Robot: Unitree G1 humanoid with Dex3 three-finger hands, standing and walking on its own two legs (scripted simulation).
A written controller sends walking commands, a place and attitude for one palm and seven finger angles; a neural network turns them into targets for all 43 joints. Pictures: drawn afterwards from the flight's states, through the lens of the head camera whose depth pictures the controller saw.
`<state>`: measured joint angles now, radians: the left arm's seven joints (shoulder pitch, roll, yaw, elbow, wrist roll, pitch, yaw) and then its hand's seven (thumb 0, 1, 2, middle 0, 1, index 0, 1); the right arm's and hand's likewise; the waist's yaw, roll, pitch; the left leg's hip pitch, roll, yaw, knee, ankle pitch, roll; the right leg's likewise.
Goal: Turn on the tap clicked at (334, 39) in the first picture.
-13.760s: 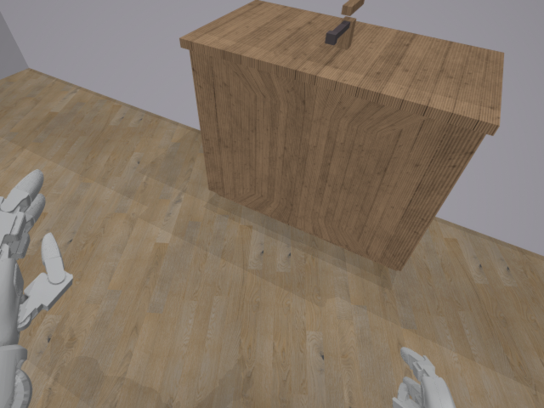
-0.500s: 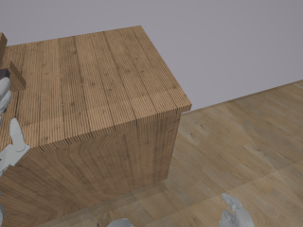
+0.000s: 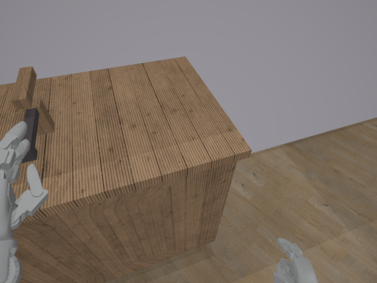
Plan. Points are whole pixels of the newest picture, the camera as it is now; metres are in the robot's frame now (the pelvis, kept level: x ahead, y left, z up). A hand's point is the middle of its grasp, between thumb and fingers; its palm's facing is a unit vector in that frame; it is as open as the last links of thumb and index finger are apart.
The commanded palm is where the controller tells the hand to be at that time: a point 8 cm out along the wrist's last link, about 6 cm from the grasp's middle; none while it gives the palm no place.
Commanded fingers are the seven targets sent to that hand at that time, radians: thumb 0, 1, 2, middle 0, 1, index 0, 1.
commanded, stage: come to a stop and stand still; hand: left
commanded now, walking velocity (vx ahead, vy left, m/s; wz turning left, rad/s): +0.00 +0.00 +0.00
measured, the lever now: (26, 152) +0.32 +0.36 +0.12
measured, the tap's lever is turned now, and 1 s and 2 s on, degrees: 0 0 0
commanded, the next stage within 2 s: look again from close up in 1.10 s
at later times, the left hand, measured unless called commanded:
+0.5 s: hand (25, 163) +0.25 +0.29 +0.18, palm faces +0.49 -0.78 -0.40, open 7.5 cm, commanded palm +0.16 +0.28 +0.17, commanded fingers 0.00 0.90 0.90 -0.20 -0.30 -0.20 -0.30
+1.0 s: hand (30, 182) +0.23 +0.28 +0.16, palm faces +0.37 -0.87 -0.32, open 7.5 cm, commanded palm +0.17 +0.31 +0.17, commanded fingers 0.00 0.90 0.90 -0.20 -0.30 -0.20 -0.30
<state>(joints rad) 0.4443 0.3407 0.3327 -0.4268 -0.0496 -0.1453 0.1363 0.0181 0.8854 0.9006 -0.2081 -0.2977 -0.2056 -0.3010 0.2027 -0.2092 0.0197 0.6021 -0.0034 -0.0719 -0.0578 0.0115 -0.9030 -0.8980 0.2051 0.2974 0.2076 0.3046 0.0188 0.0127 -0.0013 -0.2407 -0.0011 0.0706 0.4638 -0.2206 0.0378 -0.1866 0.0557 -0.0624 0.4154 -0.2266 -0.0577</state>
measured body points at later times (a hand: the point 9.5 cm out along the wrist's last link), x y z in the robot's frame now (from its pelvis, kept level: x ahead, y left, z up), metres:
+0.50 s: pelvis +0.00 +0.00 +0.00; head +0.03 +0.01 +0.45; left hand +0.21 +0.32 +0.20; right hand +0.18 -0.22 -0.08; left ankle +0.02 +0.09 -0.74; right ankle +0.00 -0.08 -0.74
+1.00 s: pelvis +0.00 +0.03 +0.00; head +0.01 +0.06 +0.45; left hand +0.20 +0.32 +0.18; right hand +0.19 -0.19 -0.06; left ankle +0.02 +0.09 -0.74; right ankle +0.00 -0.08 -0.74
